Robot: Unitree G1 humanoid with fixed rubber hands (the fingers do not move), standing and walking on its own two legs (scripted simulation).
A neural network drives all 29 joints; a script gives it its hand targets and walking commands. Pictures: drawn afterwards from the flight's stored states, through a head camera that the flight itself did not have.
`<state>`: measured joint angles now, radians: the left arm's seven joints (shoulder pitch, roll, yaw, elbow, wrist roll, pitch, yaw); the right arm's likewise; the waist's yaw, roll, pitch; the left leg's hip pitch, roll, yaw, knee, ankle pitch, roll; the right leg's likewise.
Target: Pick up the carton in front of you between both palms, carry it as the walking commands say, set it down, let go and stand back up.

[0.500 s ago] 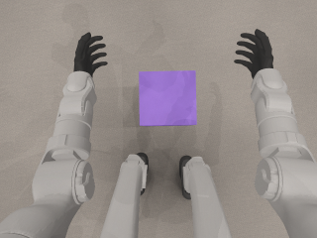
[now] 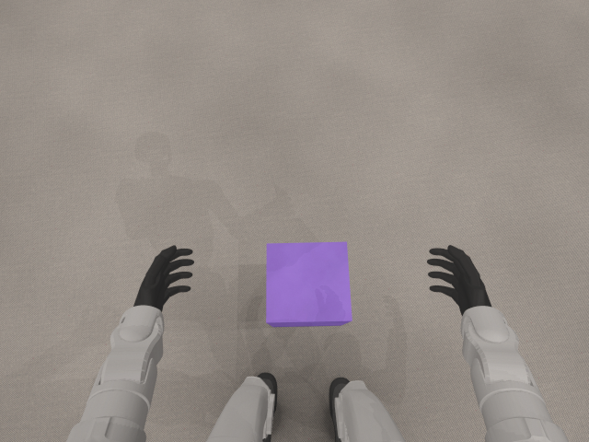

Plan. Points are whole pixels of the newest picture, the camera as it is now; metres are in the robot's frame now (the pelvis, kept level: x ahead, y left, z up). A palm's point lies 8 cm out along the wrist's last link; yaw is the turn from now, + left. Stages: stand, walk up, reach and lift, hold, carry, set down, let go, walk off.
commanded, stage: let go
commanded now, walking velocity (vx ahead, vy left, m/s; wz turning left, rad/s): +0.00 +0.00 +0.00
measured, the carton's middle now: (306, 288) +0.38 -0.01 -0.61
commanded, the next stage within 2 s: stand in 0.74 s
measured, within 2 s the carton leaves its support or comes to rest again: neither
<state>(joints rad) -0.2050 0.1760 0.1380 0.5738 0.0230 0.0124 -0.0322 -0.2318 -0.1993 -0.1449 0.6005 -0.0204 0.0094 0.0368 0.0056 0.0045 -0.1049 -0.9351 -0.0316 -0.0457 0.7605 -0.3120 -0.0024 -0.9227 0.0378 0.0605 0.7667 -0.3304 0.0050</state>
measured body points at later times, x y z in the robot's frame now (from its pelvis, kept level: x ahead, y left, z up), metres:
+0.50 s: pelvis +0.02 +0.00 +0.04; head +0.03 +0.00 +0.49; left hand +0.19 +0.23 -0.03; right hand +0.19 -0.23 -0.03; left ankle +0.01 +0.12 -0.70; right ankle +0.00 -0.12 -0.70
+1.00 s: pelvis +0.02 +0.00 +0.04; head +0.03 +0.01 +0.49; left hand +0.17 +0.29 -0.05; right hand +0.17 -0.29 -0.05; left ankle +0.01 +0.12 -0.70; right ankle +0.00 -0.12 -0.70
